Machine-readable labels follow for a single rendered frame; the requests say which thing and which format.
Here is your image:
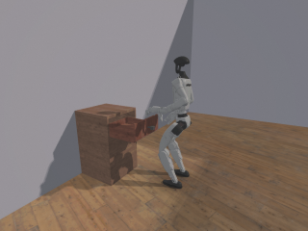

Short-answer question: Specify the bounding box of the cabinet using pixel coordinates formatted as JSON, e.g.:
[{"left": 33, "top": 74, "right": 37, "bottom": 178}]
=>
[{"left": 74, "top": 103, "right": 138, "bottom": 186}]

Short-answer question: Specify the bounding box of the handle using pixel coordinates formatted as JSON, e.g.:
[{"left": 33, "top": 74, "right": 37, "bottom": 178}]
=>
[{"left": 147, "top": 125, "right": 155, "bottom": 130}]

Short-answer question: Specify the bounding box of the right robot hand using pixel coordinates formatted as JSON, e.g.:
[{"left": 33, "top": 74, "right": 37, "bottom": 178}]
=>
[{"left": 164, "top": 112, "right": 177, "bottom": 125}]

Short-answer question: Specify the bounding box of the left robot hand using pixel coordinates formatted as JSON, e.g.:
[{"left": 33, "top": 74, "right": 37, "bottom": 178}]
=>
[{"left": 145, "top": 106, "right": 163, "bottom": 121}]

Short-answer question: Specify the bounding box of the left robot shin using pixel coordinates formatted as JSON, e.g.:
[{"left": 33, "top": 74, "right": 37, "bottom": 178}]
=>
[{"left": 158, "top": 151, "right": 178, "bottom": 184}]

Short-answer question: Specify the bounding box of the robot left forearm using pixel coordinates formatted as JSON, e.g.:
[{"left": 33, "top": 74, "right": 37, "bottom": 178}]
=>
[{"left": 160, "top": 97, "right": 186, "bottom": 115}]

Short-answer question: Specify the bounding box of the drawer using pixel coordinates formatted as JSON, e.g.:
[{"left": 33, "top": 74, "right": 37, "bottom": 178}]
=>
[{"left": 109, "top": 114, "right": 159, "bottom": 143}]

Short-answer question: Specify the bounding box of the right robot upper arm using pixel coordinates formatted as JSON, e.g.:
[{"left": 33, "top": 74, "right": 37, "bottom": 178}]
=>
[{"left": 190, "top": 81, "right": 194, "bottom": 104}]

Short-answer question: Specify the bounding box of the robot head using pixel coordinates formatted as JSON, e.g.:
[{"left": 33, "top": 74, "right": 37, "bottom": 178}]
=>
[{"left": 174, "top": 56, "right": 190, "bottom": 79}]

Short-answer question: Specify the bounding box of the left robot upper arm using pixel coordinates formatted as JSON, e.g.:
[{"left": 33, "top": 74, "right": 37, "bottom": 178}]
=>
[{"left": 171, "top": 77, "right": 189, "bottom": 107}]

